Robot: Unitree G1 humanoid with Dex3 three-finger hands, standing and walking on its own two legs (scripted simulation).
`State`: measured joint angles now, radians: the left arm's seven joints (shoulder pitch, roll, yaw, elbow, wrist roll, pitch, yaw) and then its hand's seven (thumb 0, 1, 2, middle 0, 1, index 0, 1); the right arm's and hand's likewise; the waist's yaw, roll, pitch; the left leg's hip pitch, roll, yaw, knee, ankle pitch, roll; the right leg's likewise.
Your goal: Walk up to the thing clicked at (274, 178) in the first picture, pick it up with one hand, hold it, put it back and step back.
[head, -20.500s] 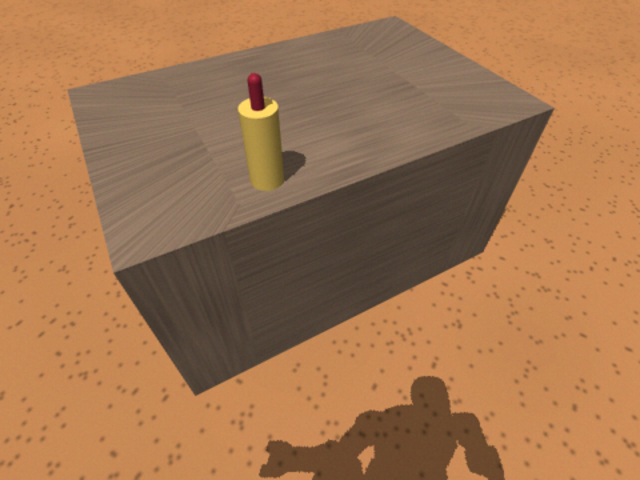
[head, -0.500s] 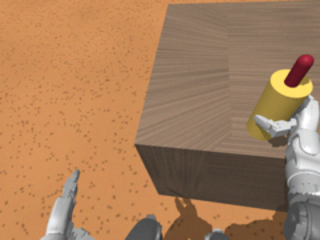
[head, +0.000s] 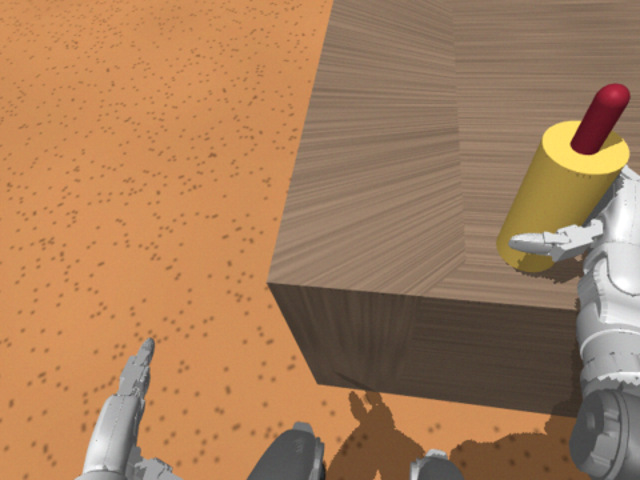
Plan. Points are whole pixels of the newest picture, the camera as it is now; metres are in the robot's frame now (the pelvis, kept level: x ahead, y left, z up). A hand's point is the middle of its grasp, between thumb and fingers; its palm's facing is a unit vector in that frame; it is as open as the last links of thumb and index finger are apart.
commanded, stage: open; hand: right
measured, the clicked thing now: (561, 185) +0.47 -0.19 +0.08
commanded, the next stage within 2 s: withdraw in 0.08 s
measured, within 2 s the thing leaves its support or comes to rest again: neither
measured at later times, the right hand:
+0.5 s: hand (612, 172) +0.47 -0.24 +0.10, palm faces +0.21 +0.98 +0.01, open 17.5 cm
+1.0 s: hand out of the picture +0.45 -0.37 +0.14, palm faces +0.47 +0.82 -0.32, open 17.6 cm
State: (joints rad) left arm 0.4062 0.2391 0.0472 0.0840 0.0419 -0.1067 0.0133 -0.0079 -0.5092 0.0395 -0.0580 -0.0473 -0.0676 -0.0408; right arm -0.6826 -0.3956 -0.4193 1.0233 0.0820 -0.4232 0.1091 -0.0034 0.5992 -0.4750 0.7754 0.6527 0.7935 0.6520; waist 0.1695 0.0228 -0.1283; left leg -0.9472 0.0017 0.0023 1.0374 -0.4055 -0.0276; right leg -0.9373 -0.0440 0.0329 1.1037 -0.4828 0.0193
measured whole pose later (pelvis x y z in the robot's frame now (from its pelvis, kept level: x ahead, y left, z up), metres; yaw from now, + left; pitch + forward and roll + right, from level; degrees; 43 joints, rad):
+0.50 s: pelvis +0.02 +0.00 +0.02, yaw +0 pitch +16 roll +2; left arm 0.42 0.25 0.06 0.10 0.00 -0.05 0.03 -0.01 -0.50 0.03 -0.06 -0.05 -0.06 -0.04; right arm -0.63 -0.44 -0.47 0.89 0.10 -0.32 0.14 -0.02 0.60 -0.06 0.11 0.09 0.11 0.09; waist 0.14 0.02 -0.12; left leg -0.83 0.00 0.00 0.96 -0.41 -0.02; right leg -0.82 -0.05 0.03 1.02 -0.48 0.02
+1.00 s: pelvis +0.04 +0.00 +0.05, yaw +0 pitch +12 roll +1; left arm 0.36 0.28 0.02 0.30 -0.05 -0.01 0.01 -0.01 -0.52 0.06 -0.05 -0.04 -0.05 -0.04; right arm -0.66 -0.70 -0.46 1.07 -0.05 -0.06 0.01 -0.01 0.60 -0.04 0.06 0.06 0.06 0.06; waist 0.06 0.00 -0.09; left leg -0.60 0.01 -0.01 0.72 -0.33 -0.02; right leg -0.58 -0.04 0.01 0.76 -0.39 0.02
